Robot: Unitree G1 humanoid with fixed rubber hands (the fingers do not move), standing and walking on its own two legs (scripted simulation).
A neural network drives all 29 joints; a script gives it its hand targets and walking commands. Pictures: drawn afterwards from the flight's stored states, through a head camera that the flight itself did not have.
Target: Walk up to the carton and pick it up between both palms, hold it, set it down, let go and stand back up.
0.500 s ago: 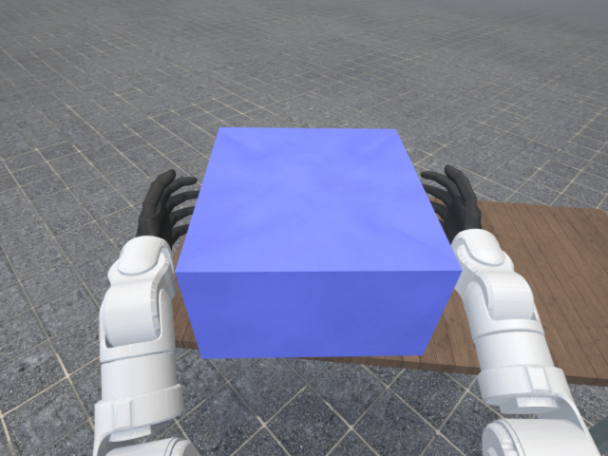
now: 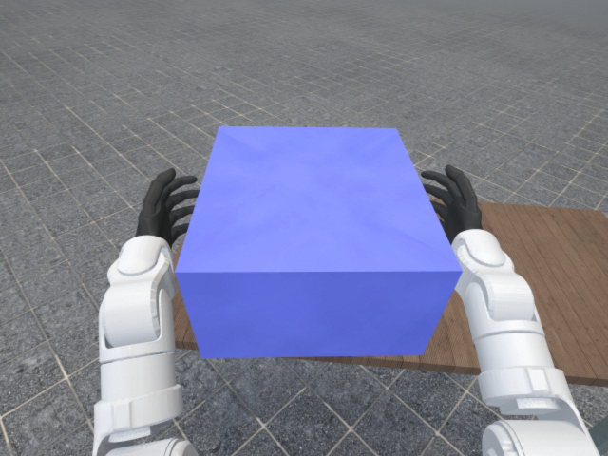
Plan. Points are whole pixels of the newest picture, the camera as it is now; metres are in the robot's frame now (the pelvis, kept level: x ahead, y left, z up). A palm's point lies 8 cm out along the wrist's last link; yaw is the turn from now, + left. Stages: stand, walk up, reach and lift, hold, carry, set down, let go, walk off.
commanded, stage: hold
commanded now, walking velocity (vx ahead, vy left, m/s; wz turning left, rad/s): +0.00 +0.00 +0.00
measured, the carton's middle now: (310, 229) +0.40 +0.01 +0.13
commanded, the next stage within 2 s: set down in 1.60 s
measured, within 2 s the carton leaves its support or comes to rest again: neither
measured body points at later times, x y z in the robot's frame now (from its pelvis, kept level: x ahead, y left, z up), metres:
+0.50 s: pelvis +0.00 +0.00 +0.00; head -0.03 +0.02 +0.45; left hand +0.35 +0.20 +0.18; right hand +0.37 -0.18 +0.18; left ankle +0.01 +0.10 -0.75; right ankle +0.03 -0.09 -0.75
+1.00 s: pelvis +0.00 +0.00 +0.00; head -0.04 +0.02 +0.45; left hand +0.35 +0.20 +0.18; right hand +0.37 -0.18 +0.18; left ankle +0.01 +0.10 -0.75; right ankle +0.03 -0.09 -0.75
